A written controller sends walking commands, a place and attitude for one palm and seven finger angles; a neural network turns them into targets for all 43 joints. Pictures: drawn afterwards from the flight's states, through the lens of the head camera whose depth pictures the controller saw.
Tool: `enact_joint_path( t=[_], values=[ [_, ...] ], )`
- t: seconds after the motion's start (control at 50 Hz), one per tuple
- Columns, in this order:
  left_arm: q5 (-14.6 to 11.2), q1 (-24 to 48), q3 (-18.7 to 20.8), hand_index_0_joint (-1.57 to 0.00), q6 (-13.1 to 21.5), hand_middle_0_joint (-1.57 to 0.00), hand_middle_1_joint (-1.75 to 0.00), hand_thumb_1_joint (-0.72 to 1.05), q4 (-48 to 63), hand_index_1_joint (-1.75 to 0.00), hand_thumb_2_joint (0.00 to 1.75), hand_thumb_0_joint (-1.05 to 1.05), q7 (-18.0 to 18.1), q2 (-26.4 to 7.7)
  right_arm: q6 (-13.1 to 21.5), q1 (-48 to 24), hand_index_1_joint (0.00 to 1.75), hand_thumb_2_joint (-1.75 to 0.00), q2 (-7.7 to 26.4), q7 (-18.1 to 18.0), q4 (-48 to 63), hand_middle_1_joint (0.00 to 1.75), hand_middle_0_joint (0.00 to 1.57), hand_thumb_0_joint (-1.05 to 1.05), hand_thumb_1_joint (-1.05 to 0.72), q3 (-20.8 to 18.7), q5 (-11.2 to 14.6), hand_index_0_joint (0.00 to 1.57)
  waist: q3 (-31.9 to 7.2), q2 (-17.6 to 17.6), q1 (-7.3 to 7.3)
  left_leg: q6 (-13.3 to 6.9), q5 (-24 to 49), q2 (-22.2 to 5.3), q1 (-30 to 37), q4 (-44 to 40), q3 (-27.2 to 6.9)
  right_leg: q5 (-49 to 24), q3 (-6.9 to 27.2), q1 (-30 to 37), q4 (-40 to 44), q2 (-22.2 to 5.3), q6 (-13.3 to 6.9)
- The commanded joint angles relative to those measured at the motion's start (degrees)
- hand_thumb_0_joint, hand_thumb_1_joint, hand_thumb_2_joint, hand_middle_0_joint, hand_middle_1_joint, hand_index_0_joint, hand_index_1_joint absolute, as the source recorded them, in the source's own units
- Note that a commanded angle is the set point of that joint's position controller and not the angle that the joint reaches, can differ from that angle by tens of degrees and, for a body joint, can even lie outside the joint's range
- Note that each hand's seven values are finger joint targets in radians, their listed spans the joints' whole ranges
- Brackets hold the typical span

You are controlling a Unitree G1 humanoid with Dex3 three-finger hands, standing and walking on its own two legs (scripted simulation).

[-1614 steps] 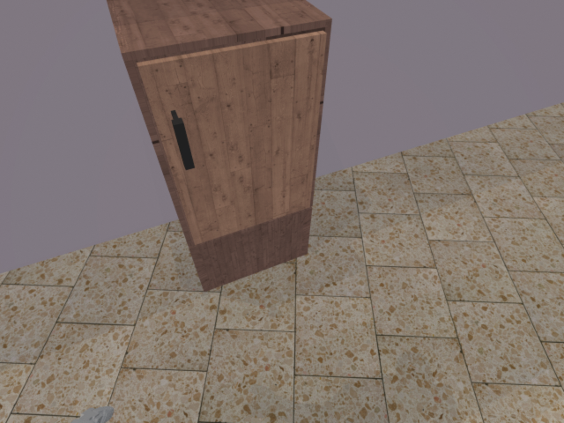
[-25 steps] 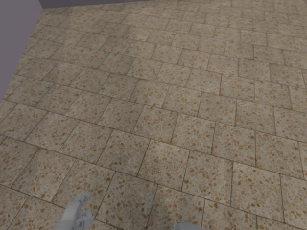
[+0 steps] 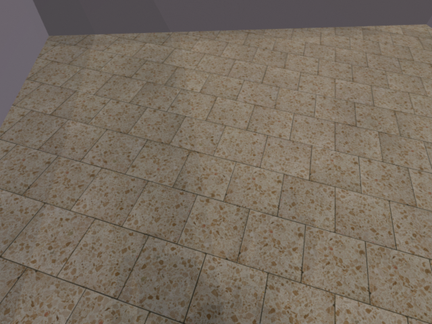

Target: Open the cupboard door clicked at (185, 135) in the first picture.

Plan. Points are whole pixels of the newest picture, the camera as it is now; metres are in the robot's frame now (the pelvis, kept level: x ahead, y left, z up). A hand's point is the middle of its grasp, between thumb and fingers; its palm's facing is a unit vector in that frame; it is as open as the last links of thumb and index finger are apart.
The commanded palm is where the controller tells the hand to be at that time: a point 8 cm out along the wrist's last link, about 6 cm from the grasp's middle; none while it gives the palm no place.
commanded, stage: walk to a spot facing it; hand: left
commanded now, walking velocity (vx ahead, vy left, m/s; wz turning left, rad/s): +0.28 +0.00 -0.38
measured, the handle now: out of the picture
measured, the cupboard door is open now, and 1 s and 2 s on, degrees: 42 42 42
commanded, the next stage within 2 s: turn to face it in 0.08 s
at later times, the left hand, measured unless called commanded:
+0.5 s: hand (172, 258) +0.28 +0.13 -0.17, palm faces +0.10 -0.98 -0.17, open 7.1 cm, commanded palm none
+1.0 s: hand (166, 253) +0.29 +0.14 -0.15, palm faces +0.36 -0.88 -0.31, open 7.3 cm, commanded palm none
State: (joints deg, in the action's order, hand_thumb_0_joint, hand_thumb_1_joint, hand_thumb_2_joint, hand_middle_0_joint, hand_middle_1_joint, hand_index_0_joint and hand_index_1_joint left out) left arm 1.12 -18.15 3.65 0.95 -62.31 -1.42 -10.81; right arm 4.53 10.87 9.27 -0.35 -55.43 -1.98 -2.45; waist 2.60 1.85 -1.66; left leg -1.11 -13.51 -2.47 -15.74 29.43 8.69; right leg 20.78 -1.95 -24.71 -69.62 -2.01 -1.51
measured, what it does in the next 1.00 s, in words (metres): walks ahead, turning left: right foot, then left foot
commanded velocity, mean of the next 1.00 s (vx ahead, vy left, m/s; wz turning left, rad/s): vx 0.03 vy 0.00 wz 0.45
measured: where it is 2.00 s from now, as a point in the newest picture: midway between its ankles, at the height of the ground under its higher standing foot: (248, 301)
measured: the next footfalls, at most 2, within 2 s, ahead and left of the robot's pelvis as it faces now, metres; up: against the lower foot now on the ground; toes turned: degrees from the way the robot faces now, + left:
right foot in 0.24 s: +0.22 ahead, -0.16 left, +0.00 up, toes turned -11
left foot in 0.58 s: +0.31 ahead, +0.06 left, +0.00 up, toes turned +15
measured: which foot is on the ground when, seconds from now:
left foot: down 0.00-0.24, up 0.26-0.56, down 0.58-0.96, up 0.98-1.00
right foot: up 0.00-0.22, down 0.24-0.56, up 0.58-0.94, down 0.96-1.00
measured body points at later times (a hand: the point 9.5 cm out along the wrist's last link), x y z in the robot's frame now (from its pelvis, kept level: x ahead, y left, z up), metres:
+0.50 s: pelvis +0.20 -0.06 +0.00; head +0.22 -0.04 +0.45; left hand +0.28 +0.18 -0.15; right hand +0.21 -0.29 -0.15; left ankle +0.22 +0.06 -0.70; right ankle +0.18 -0.16 -0.73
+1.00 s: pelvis +0.26 -0.10 -0.01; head +0.32 -0.10 +0.44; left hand +0.27 +0.19 -0.13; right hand +0.42 -0.33 -0.16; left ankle +0.26 +0.05 -0.72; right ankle +0.30 -0.21 -0.74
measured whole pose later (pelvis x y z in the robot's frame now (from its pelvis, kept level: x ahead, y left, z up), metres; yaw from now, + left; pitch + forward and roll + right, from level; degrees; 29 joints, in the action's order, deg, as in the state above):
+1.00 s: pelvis +0.26 -0.10 -0.01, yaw +21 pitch +2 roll +1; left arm 1.1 -8.6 3.9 -1.1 -50.5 0.9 -13.0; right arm -3.8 10.3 14.8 0.3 -53.1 -5.4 -1.3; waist 3.7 -2.0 0.4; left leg 1.5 -21.7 1.8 -26.5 41.6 -4.4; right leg 18.0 -2.3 -17.7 -33.9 -2.5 1.2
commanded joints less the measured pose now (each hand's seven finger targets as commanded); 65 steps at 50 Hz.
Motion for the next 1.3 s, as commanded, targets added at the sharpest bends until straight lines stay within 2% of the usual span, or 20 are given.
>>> enact_joint_path(
  t=[0.0, 0.18, 0.22, 0.26, 0.3, 0.38, 0.5, 0.52, 0.54, 0.56, 0.6, 0.68, 0.84, 0.9, 0.94, 0.96, 0.98, 1.04, 1.16, 1.28],
  values=[
    [0.3, 3.4, 0.0, -0.20, 1.0, -0.20, -0.30, 0.90, 6.5, -0.30, 0.90, 0.00, -0.8, -1.0, 0.5, 8.8, 0.30, -0.90, 8.5, -0.8, -1.5, 0.30, 0.20, 0.00, -0.90, -1.7, 0.6, 0.20, -0.9, -9.4, 1.79, -5.4, 10.3, -15.3, 6.4, -17.9, -7.5, -4.7, 0.8, -6.9, 11.0, -4.5, 1.5],
    [0.6, 1.7, 0.9, -0.20, 1.0, -0.20, -0.30, 0.90, 5.7, -0.30, 0.90, 0.00, -0.7, -3.9, -2.1, 9.9, 0.30, -0.90, 8.8, -0.2, -3.0, 0.30, 0.20, 0.00, -0.90, -1.5, 0.6, 0.20, 0.7, -2.5, -1.19, -1.7, 1.0, -10.5, -2.2, -4.1, 0.3, -10.9, -5.2, 17.2, 38.0, 0.1, 0.8],
    [0.5, -11.3, 3.1, -0.20, 2.6, -0.20, -0.30, 0.90, 2.0, -0.30, 0.90, 0.00, 0.9, -14.6, -1.9, 12.0, 0.30, -0.90, 3.5, 0.2, -1.9, 0.30, 0.20, 0.00, -0.90, -0.6, 2.0, 0.20, -9.3, 21.4, -5.26, 2.5, -22.7, 0.9, -17.8, 27.1, 3.4, -19.2, 23.9, 35.5, 50.5, -23.3, -8.9],
    [-0.4, -5.8, 1.9, -0.20, 2.3, -0.20, -0.30, 0.90, 3.1, -0.30, 0.90, 0.00, 1.9, -12.1, -2.5, 8.4, 0.30, -0.90, 4.9, -0.3, -1.8, 0.30, 0.20, 0.00, -0.90, -1.0, 2.2, 0.20, -6.1, 9.8, -3.24, 2.2, -20.1, -2.9, -18.8, 37.4, -6.9, -20.7, 19.7, 27.2, 53.8, -23.7, -11.5],
    [-0.1, 1.3, 0.8, -0.20, 2.0, -0.20, -0.30, 0.90, 4.9, -0.30, 0.90, 0.00, 2.7, -7.9, -3.2, 8.6, 0.30, -0.90, 4.2, -0.6, -3.2, 0.30, 0.20, 0.00, -0.90, -1.0, 2.1, 0.20, -4.5, 10.6, 0.06, 2.9, -14.5, -5.3, -16.3, 36.4, -8.4, -31.3, 8.8, 20.8, 52.5, -21.2, -8.1],
    [0.0, 5.5, 0.4, -0.20, 2.0, -0.20, -0.30, 0.90, 6.2, -0.30, 0.90, 0.00, 2.8, -6.5, -4.7, 10.1, 0.30, -0.90, 1.1, 0.0, -4.2, 0.30, 0.20, 0.00, -0.90, -0.2, 1.8, 0.20, -4.0, 5.7, 2.68, 4.0, -10.4, -3.8, -9.6, 23.8, -3.9, -39.9, -3.9, 15.8, 50.0, -18.4, -6.3],
    [-0.2, 6.9, 1.5, -0.20, 0.7, -0.20, -0.30, 0.90, 7.6, -0.30, 0.90, 0.00, 2.8, -7.7, -5.0, 8.8, 0.30, -0.90, 2.7, 1.0, -1.4, 0.30, 0.20, 0.00, -0.90, -0.8, 1.3, 0.20, -3.5, 3.6, 3.56, 3.3, 2.4, -1.4, -1.2, 3.7, -0.7, -27.5, -9.6, 14.4, 40.4, -16.3, -1.9],
    [-0.4, 6.9, 1.5, -0.20, 0.2, -0.20, -0.30, 0.90, 8.4, -0.30, 0.90, 0.00, 2.7, -7.2, -4.8, 12.2, 0.30, -0.90, 5.8, 1.0, -1.8, 0.30, 0.20, 0.00, -0.90, -1.6, 1.0, 0.20, -5.8, -2.9, 5.28, 2.0, 12.4, -2.9, 6.2, -0.6, -3.8, -20.3, -11.0, 9.9, 32.7, -14.6, 0.4],
    [-1.0, 6.1, 1.2, -0.20, -0.4, -0.20, -0.30, 0.90, 10.1, -0.30, 0.90, 0.00, 2.6, -4.5, -4.4, 15.0, 0.30, -0.90, 12.0, 0.5, -1.1, 0.30, 0.20, 0.00, -0.90, -3.0, 0.4, 0.20, -7.2, -20.6, 6.22, -5.2, 28.7, -16.3, 11.2, -6.0, -24.3, 5.7, -12.5, -1.5, 19.2, -6.3, 5.0],
    [-0.8, 9.4, 0.6, -0.20, -1.1, -0.20, -0.30, 0.90, 12.2, -0.30, 0.90, 0.00, 2.7, -4.8, -4.8, 16.2, 0.30, -0.90, 15.6, -0.4, -1.1, 0.30, 0.20, 0.00, -0.90, -3.6, 0.5, 0.20, -9.1, -21.9, 7.94, -12.4, 35.9, -23.9, 11.2, -9.0, -34.8, 21.4, -4.7, -5.8, 7.0, -2.1, 5.6],
    [0.1, 13.0, 1.0, -0.20, -1.6, -0.20, -0.30, 0.90, 14.0, -0.30, 0.90, 0.00, 2.7, -5.1, -4.7, 10.7, 0.30, -0.90, 14.0, -0.8, 1.5, 0.30, 0.20, 0.00, -0.90, -3.7, 0.6, 0.20, -5.3, -12.1, 5.77, -11.7, 14.5, -20.3, 3.7, -11.3, -32.3, 13.7, 0.3, -8.6, 0.4, -3.4, 4.6],
    [-0.1, 10.7, 1.3, -0.20, -2.0, -0.20, -0.30, 0.90, 12.1, -0.30, 0.90, 0.00, 2.1, -4.8, -4.1, 4.6, 0.30, -0.90, 12.9, -1.3, 3.4, 0.30, 0.20, 0.00, -0.90, -3.2, 0.7, 0.20, -5.2, -8.3, 2.63, -8.0, 19.0, -14.0, 2.9, -10.3, -24.0, 3.8, 1.9, -7.2, 3.2, -3.0, 6.1],
    [-0.3, 10.3, 1.2, -0.20, -2.3, -0.20, -0.30, 0.90, 14.5, -0.30, 0.90, 0.00, 2.2, -5.3, -5.7, 1.3, 0.30, -0.90, 15.3, -0.3, 5.5, 0.30, 0.20, 0.00, -0.90, -5.0, 0.6, 0.20, -6.2, -11.9, 3.17, -7.3, 8.1, -10.1, 1.1, -9.8, -25.5, 4.5, -0.3, 2.2, 24.2, 0.9, 5.8],
    [-0.4, 3.6, 1.7, -0.20, -1.7, -0.20, -0.30, 0.90, 13.5, -0.30, 0.90, 0.00, 2.4, -7.4, -6.4, -3.0, 0.30, -0.90, 15.1, -0.1, 7.5, 0.30, 0.20, 0.00, -0.90, -5.3, 1.2, 0.20, -6.5, -9.0, -0.30, -4.4, 3.6, -6.4, -7.6, -4.7, -24.5, -5.0, -1.0, 15.9, 41.4, 1.7, 5.1],
    [1.0, 0.9, 3.5, -0.20, -0.9, -0.20, -0.30, 0.90, 13.8, -0.30, 0.90, 0.00, 3.2, -16.6, -6.5, -4.8, 0.30, -0.90, 8.1, 0.4, 10.1, 0.30, 0.20, 0.00, -0.90, -4.4, 1.9, 0.20, -4.2, 18.9, -2.55, 4.0, -19.1, 7.4, -24.6, 20.1, -9.0, -1.3, 25.6, 22.8, 58.3, -23.6, -4.2],
    [0.4, 3.0, 2.7, -0.20, -1.0, -0.20, -0.30, 0.90, 14.8, -0.30, 0.90, 0.00, 3.5, -16.2, -6.6, -5.8, 0.30, -0.90, 11.6, 0.7, 10.0, 0.30, 0.20, 0.00, -0.90, -4.8, 1.3, 0.20, -2.6, 14.9, -1.71, 3.0, -21.5, 3.7, -21.9, 33.1, -12.1, -5.8, 24.8, 13.8, 57.8, -27.4, -7.3],
    [0.2, 7.9, 1.8, -0.20, -1.1, -0.20, -0.30, 0.90, 15.8, -0.30, 0.90, 0.00, 3.2, -13.9, -6.9, -3.7, 0.30, -0.90, 10.4, 1.3, 9.6, 0.30, 0.20, 0.00, -0.90, -4.6, 1.1, 0.20, -1.6, 9.5, 1.62, 2.8, -16.3, 2.9, -20.0, 38.0, -12.7, -5.9, 17.1, 10.3, 56.6, -22.9, -7.2],
    [-0.1, 9.2, 0.7, -0.20, -0.4, -0.20, -0.30, 0.90, 16.0, -0.30, 0.90, 0.00, 3.3, -9.1, -7.7, -2.9, 0.30, -0.90, 9.9, 1.6, 7.0, 0.30, 0.20, 0.00, -0.90, -4.2, 1.2, 0.20, -1.6, 13.1, 3.19, 5.2, -10.8, 0.7, -21.2, 40.6, -9.2, -30.2, 4.6, 16.0, 49.7, -15.5, -4.3],
    [0.2, -1.3, 1.6, -0.20, 0.0, -0.20, -0.30, 0.90, 13.0, -0.30, 0.90, 0.00, 3.4, -12.3, -7.1, -9.9, 0.30, -0.90, 6.7, 2.0, 8.4, 0.30, 0.20, 0.00, -0.90, -2.0, 1.8, 0.20, -5.3, 8.8, -1.48, 5.2, -11.6, 2.7, -15.2, 18.2, -2.3, -54.2, -0.9, 28.9, 42.2, -16.5, -3.7],
    [-0.3, 2.5, 2.3, -0.20, -0.1, -0.20, -0.30, 0.90, 13.4, -0.30, 0.90, 0.00, 2.9, -13.8, -6.4, -2.8, 0.30, -0.90, 9.7, 1.5, 7.2, 0.30, 0.20, 0.00, -0.90, -2.7, 1.6, 0.20, -7.5, 8.5, 3.39, 2.1, 1.0, 3.9, 3.8, -0.4, -0.6, -48.9, -6.7, 19.8, 31.0, -16.8, -0.3]
  ],
)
